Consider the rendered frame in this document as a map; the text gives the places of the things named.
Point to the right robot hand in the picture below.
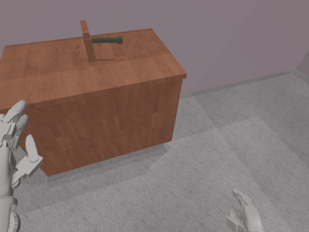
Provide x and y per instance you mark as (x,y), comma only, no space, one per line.
(248,218)

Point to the left robot hand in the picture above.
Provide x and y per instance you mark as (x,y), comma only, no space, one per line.
(11,126)

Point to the robot left forearm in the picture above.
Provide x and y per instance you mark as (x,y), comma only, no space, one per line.
(9,219)

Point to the counter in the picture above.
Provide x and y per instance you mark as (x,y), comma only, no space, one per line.
(89,102)

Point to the tap lever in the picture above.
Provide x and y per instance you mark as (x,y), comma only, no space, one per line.
(117,40)

